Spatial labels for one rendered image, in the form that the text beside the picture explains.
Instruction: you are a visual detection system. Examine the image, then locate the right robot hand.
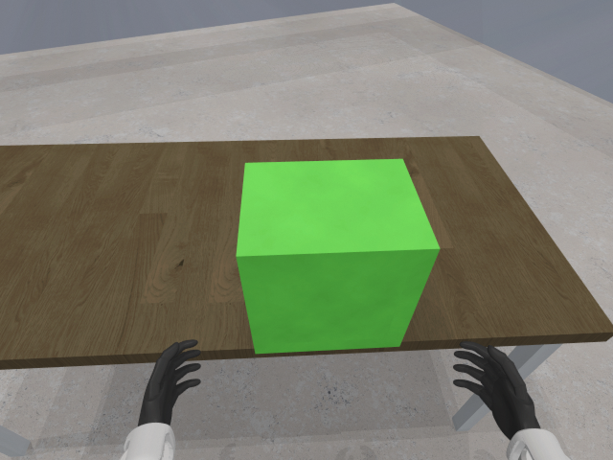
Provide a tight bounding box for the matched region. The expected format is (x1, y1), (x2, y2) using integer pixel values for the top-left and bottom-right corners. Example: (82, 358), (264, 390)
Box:
(453, 341), (541, 440)

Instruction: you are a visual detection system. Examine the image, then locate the robot right forearm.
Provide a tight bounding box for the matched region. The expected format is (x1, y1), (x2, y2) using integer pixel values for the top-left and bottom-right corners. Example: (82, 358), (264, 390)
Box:
(506, 428), (571, 460)

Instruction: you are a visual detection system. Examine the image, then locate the table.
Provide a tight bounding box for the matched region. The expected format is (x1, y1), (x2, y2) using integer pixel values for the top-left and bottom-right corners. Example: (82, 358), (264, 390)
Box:
(0, 136), (613, 457)

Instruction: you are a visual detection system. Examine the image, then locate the left robot hand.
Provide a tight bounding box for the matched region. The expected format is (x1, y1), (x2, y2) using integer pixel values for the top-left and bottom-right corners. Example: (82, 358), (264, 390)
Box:
(138, 339), (201, 426)

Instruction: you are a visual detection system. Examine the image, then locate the robot left forearm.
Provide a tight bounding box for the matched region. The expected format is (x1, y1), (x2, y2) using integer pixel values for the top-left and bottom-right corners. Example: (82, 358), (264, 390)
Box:
(119, 423), (175, 460)

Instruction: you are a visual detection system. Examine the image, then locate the carton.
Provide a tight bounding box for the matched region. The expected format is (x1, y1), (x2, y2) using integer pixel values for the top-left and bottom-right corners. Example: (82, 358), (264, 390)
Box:
(236, 159), (440, 354)

